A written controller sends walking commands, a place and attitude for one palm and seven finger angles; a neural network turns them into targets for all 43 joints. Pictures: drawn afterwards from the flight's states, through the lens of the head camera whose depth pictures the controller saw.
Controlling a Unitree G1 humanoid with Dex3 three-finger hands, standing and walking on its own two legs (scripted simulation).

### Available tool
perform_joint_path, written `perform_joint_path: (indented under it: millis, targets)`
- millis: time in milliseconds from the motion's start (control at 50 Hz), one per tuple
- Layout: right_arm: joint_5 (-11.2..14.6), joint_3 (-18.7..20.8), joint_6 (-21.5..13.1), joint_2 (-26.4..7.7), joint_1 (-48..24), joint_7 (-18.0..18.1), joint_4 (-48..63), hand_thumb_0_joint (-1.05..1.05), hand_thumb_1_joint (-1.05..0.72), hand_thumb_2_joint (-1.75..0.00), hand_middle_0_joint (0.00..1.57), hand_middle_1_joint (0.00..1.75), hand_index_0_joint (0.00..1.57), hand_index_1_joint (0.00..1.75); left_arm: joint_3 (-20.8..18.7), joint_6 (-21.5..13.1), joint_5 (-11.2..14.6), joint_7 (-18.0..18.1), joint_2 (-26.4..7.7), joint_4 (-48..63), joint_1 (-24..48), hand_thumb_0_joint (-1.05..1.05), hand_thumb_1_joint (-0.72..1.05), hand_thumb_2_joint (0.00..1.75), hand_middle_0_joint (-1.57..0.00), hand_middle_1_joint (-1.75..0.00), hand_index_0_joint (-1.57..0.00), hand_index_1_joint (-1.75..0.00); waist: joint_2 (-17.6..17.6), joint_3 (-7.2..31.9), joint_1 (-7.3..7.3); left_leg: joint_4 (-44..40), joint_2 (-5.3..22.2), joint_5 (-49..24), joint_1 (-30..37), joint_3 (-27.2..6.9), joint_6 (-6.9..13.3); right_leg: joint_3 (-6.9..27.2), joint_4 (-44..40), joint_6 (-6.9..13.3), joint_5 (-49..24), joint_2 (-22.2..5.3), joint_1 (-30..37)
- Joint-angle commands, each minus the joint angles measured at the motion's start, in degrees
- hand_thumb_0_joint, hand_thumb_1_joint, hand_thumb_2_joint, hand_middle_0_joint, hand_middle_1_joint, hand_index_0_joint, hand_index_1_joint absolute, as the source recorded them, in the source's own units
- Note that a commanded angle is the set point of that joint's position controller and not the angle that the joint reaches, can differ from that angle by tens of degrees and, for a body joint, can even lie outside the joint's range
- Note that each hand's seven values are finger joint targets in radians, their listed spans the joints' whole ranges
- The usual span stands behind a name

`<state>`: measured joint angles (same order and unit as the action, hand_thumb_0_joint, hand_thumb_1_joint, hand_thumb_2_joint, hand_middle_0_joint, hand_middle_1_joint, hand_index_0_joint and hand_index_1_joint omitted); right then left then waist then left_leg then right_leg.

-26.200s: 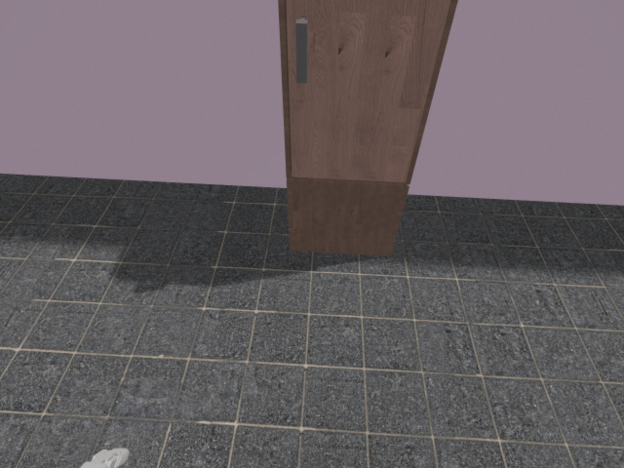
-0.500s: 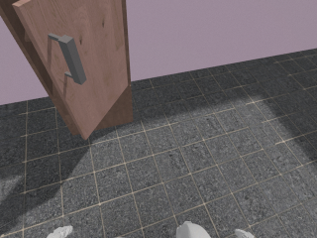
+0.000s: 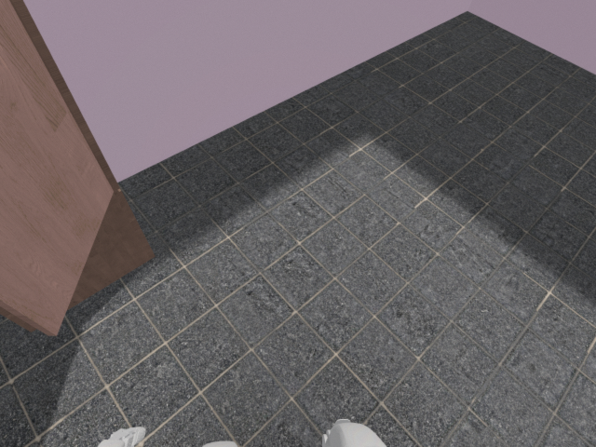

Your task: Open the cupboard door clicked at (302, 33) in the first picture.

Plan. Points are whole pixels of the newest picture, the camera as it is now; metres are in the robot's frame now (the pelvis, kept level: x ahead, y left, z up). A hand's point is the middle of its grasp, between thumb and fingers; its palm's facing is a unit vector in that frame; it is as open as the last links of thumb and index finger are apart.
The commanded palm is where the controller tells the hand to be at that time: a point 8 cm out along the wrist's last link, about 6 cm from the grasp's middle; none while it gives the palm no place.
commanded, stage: walk to a spot facing it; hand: left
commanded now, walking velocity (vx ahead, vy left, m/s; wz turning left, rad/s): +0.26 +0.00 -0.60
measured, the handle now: out of the picture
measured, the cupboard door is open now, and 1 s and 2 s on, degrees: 47 47 47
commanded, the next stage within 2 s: turn to face it in 1.68 s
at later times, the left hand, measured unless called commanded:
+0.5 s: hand (185, 411) +0.18 +0.17 -0.17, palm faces -0.27 -0.95 -0.19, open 7.4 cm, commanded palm none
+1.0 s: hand (331, 228) +0.53 -0.05 -0.15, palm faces -0.56 -0.80 -0.21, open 7.4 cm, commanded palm none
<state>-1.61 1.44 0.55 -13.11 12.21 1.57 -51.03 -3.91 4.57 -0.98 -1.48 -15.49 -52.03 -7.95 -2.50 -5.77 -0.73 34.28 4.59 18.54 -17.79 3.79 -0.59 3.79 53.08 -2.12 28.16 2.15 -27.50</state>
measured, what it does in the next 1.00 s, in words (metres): walks ahead, turning right: right foot, then left foot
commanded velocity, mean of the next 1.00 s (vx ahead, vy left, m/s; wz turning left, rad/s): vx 0.33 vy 0.00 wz -0.49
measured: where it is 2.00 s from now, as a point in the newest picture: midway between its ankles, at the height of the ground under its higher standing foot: (397, 301)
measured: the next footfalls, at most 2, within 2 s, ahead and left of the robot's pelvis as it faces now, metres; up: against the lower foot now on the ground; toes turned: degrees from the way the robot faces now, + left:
right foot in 0.22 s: +0.04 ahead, -0.15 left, +0.00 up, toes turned -12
left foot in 0.50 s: +0.25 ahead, +0.07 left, +0.00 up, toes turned -14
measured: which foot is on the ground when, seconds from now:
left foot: down 0.00-0.20, up 0.22-0.48, down 0.50-0.94, up 0.96-1.00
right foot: up 0.00-0.20, down 0.22-0.50, up 0.52-0.92, down 0.94-1.00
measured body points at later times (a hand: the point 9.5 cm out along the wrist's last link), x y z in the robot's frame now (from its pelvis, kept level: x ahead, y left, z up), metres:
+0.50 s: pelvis +0.11 -0.01 +0.00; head +0.16 -0.01 +0.45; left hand +0.19 +0.22 -0.16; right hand +0.15 -0.30 -0.12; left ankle +0.20 +0.08 -0.73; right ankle +0.00 -0.14 -0.73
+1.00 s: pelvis +0.28 -0.12 -0.01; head +0.32 -0.15 +0.44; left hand +0.55 -0.01 -0.13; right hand +0.08 -0.27 -0.15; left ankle +0.24 +0.06 -0.66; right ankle +0.28 -0.23 -0.73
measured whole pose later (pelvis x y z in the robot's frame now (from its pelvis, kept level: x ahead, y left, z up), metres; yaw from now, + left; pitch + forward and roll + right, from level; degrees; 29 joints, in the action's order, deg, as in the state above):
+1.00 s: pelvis +0.28 -0.12 -0.01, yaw -32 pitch +0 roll +0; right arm -0.8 1.0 0.2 -11.1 24.8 -0.3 -62.2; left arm -3.5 -2.2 -0.8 -2.2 -13.3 -51.7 -1.7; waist 0.0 -5.8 -3.5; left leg 60.1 8.7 28.6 -14.3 7.5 -2.7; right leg -6.2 36.9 3.7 13.5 -0.9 -23.1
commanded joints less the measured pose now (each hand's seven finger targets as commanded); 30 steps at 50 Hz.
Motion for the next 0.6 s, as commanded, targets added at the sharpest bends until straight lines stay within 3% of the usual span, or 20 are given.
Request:
perform_joint_path:
  millis: [0,100,140,160,180,200,220,240,260,280,320,360,400,440,460,480,500,520,540,580]
  targets:
    - [-0.92,3.08,-1.51,-12.02,2.32,1.27,3.54,0.00,-0.90,-0.90,0.20,0.30,0.20,0.30,-1.49,-1.70,0.03,-0.94,-2.99,6.17,2.78,0.00,0.90,0.90,-0.20,-0.30,-0.20,-0.30,15.59,6.40,0.02,-12.52,14.48,-33.54,9.51,-6.71,7.18,-4.70,7.33,-0.76,0.75,-3.39,-3.38]
    - [-0.88,3.59,-1.23,-13.33,5.43,0.32,1.76,0.00,-0.90,-0.90,0.20,0.30,0.20,0.30,-0.91,-2.55,-0.02,-2.29,-2.21,6.55,4.65,0.00,0.90,0.90,-0.20,-0.30,-0.20,-0.30,15.34,8.04,-1.71,-13.82,14.62,-7.03,9.77,-3.11,5.23,-10.78,-11.76,0.72,-0.32,-1.82,5.71]
    - [-0.52,3.67,-1.14,-13.20,4.75,-0.08,1.52,0.00,-0.90,-0.90,0.20,0.30,0.20,0.30,-1.39,-3.12,-0.15,-2.17,-3.26,4.66,0.36,0.00,0.90,0.90,-0.20,-0.30,-0.20,-0.30,11.39,7.76,0.63,-7.73,13.21,-0.85,4.36,0.19,2.92,-12.24,-23.10,1.98,-6.84,-0.42,16.31]
    - [-0.02,3.45,-1.15,-11.23,2.82,-0.42,2.38,0.00,-0.90,-0.90,0.20,0.30,0.20,0.30,-2.48,-3.60,-0.38,-1.63,-6.29,2.68,-5.84,0.00,0.90,0.90,-0.20,-0.30,-0.20,-0.30,3.50,8.95,4.10,1.74,9.86,4.73,-5.02,3.58,0.58,-5.86,-30.36,3.98,-5.22,-3.87,27.83]
    - [0.94,2.38,-1.31,-5.88,-1.32,-1.10,5.47,0.00,-0.90,-0.90,0.20,0.30,0.20,0.30,-4.13,-4.48,-1.01,-0.52,-13.99,0.80,-12.26,0.00,0.90,0.90,-0.20,-0.30,-0.20,-0.30,-17.07,8.60,7.49,19.65,0.77,18.11,-22.75,10.52,-3.38,21.60,-39.15,11.24,-2.25,-20.53,37.49]
    - [0.58,2.11,-1.26,-7.57,-8.14,-1.16,8.14,0.00,-0.90,-0.90,0.20,0.30,0.20,0.30,-4.64,-4.59,0.16,0.63,-16.29,-0.01,-16.16,0.00,0.90,0.90,-0.20,-0.30,-0.20,-0.30,-15.84,6.08,10.84,29.49,0.66,20.60,-28.98,0.12,-2.88,30.96,-41.76,16.62,-4.87,-25.93,33.45]
    - [0.64,2.41,-1.54,-7.86,-9.13,-1.74,8.96,0.00,-0.90,-0.90,0.20,0.30,0.20,0.30,-4.52,-4.83,0.31,0.91,-15.37,0.65,-13.50,0.00,0.90,0.90,-0.20,-0.30,-0.20,-0.30,-12.12,2.19,8.44,32.46,2.84,14.45,-31.76,-4.36,-2.66,28.41,-42.74,18.07,-0.35,-25.07,30.88]
    - [0.85,2.74,-1.68,-8.08,-6.61,-2.31,8.25,0.00,-0.90,-0.90,0.20,0.30,0.20,0.30,-3.87,-4.86,0.04,0.99,-13.91,1.80,-8.73,0.00,0.90,0.90,-0.20,-0.30,-0.20,-0.30,-11.06,3.23,5.05,31.48,4.27,11.98,-26.12,-4.00,-2.94,27.80,-42.99,16.96,11.53,-23.02,23.06]
    - [0.41,3.19,-1.40,-8.48,-6.63,-2.28,6.38,0.00,-0.90,-0.90,0.20,0.30,0.20,0.30,-3.07,-5.48,-0.29,1.11,-10.40,2.62,-5.52,0.00,0.90,0.90,-0.20,-0.30,-0.20,-0.30,-9.16,1.60,3.27,30.38,3.10,6.63,-23.68,-3.91,-3.49,21.84,-42.35,14.21,3.81,-18.00,19.28]
    - [0.19,3.35,-1.39,-7.67,-5.42,-2.39,5.64,0.00,-0.90,-0.90,0.20,0.30,0.20,0.30,-2.94,-5.96,-0.35,1.38,-9.46,2.67,-4.07,0.00,0.90,0.90,-0.20,-0.30,-0.20,-0.30,-9.85,3.16,1.88,27.17,3.30,4.35,-20.20,-3.67,-3.77,16.35,-40.73,13.47,-5.94,-16.80,19.27]
    - [0.45,2.82,-1.75,-5.33,-5.82,-2.57,5.75,0.00,-0.90,-0.90,0.20,0.30,0.20,0.30,-2.80,-6.87,-0.31,1.22,-9.31,1.86,-5.47,0.00,0.90,0.90,-0.20,-0.30,-0.20,-0.30,-6.56,3.61,1.67,19.04,1.68,2.67,-16.54,-1.37,-4.28,12.74,-38.18,13.59,-21.35,-15.35,19.52]
    - [0.59,2.54,-2.27,-4.17,-6.13,-2.55,5.52,0.00,-0.90,-0.90,0.20,0.30,0.20,0.30,-3.02,-7.03,-0.38,0.95,-10.04,0.66,-7.13,0.00,0.90,0.90,-0.20,-0.30,-0.20,-0.30,-5.71,5.43,2.39,10.28,-0.22,2.56,-11.97,0.36,-4.23,12.29,-35.53,13.37,-26.11,-14.34,21.01]
    - [0.77,2.56,-2.77,-3.87,-4.43,-2.48,4.99,0.00,-0.90,-0.90,0.20,0.30,0.20,0.30,-3.24,-6.79,-0.39,0.69,-10.67,0.31,-6.86,0.00,0.90,0.90,-0.20,-0.30,-0.20,-0.30,-6.95,6.54,1.81,3.74,-2.45,0.08,-5.38,2.02,-3.69,12.00,-34.08,12.34,-23.26,-12.84,19.20]
    - [0.65,2.92,-3.55,-5.60,1.61,-1.79,2.78,0.00,-0.90,-0.90,0.20,0.30,0.20,0.30,-3.16,-6.56,-0.11,0.42,-9.29,0.74,-4.07,0.00,0.90,0.90,-0.20,-0.30,-0.20,-0.30,-4.16,7.08,-1.98,-5.67,-3.10,-6.41,9.06,3.18,-3.38,10.19,-30.10,9.68,-16.35,-9.94,10.17]
    - [0.51,3.69,-4.03,-9.35,8.36,-0.90,0.37,0.00,-0.90,-0.90,0.20,0.30,0.20,0.30,-2.45,-6.46,-0.03,0.08,-6.25,1.48,-3.15,0.00,0.90,0.90,-0.20,-0.30,-0.20,-0.30,3.72,9.26,-5.09,-9.18,0.89,-3.15,21.28,-1.04,-2.21,7.16,-20.52,7.33,-14.00,-6.09,2.27]
    - [-0.75,5.55,-4.41,-16.44,16.35,-0.40,-0.91,0.00,-0.90,-0.90,0.20,0.30,0.20,0.30,-1.49,-6.20,0.47,-0.45,-2.19,2.39,-4.25,0.00,0.90,0.90,-0.20,-0.30,-0.20,-0.30,22.47,14.40,-8.19,-14.66,17.92,7.90,30.09,-23.33,3.42,-1.67,-0.66,3.41,2.63,1.98,-9.54]
    - [-1.23,5.01,-4.17,-17.68,19.70,0.15,-1.29,0.00,-0.90,-0.90,0.20,0.30,0.20,0.30,-1.44,-6.40,0.32,-0.42,-2.55,4.19,-1.85,0.00,0.90,0.90,-0.20,-0.30,-0.20,-0.30,22.12,14.26,-8.90,-21.95,26.75,14.47,27.89,-35.98,9.04,-0.93,12.63,3.07,7.53,0.73,-13.97]
    - [-1.04,4.72,-3.91,-16.83,16.17,0.11,-0.06,0.00,-0.90,-0.90,0.20,0.30,0.20,0.30,-1.76,-6.59,-0.10,-0.86,-3.07,5.65,1.60,0.00,0.90,0.90,-0.20,-0.30,-0.20,-0.30,13.17,7.33,-7.32,-23.85,27.85,14.92,21.56,-35.34,11.74,0.57,17.42,3.23,4.14,-4.18,-16.58]
    - [-1.12,3.83,-4.46,-13.11,12.80,-0.31,0.54,0.00,-0.90,-0.90,0.20,0.30,0.20,0.30,-1.94,-6.80,-0.73,-1.02,-3.11,4.50,2.60,0.00,0.90,0.90,-0.20,-0.30,-0.20,-0.30,8.66,3.60,-5.29,-23.58,24.26,10.93,14.27,-30.23,10.57,-0.08,20.41,3.27,-0.90,-5.43,-16.55]
    - [-0.80,2.50,-5.03,-9.27,6.86,-0.19,1.19,0.00,-0.90,-0.90,0.20,0.30,0.20,0.30,-1.71,-5.99,-1.01,-2.16,-1.43,3.03,1.02,0.00,0.90,0.90,-0.20,-0.30,-0.20,-0.30,11.86,-0.86,-1.33,-23.80,18.74,2.15,9.04,-16.41,6.89,-1.92,18.27,2.20,-8.14,-8.03,-14.73]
